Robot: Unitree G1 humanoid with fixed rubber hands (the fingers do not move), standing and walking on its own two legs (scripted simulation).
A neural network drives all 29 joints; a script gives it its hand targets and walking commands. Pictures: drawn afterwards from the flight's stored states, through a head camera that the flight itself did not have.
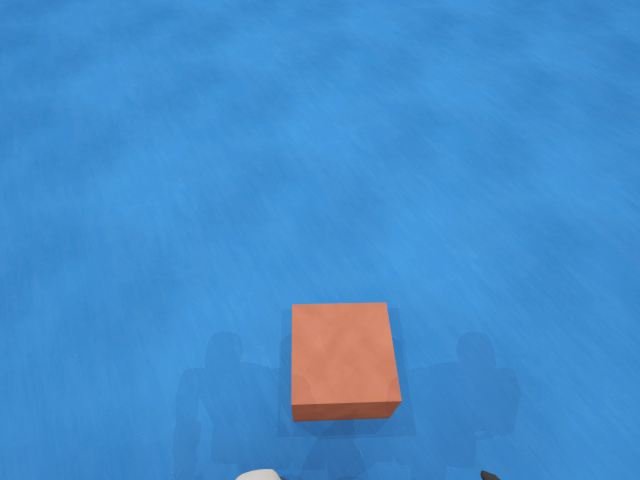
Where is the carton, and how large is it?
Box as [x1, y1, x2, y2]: [291, 302, 401, 421]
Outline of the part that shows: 385,302 292,304 291,405 293,421 381,418 390,416 401,401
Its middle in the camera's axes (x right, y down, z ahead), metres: +0.06 +0.36 +1.16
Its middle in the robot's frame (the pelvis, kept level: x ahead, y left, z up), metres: +0.50 -0.03 -0.67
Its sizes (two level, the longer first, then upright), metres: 0.289 0.288 0.189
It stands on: the floor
